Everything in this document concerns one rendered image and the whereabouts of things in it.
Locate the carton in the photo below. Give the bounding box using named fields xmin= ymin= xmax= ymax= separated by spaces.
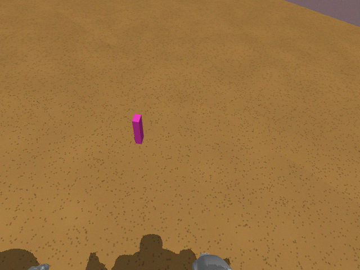
xmin=132 ymin=114 xmax=144 ymax=144

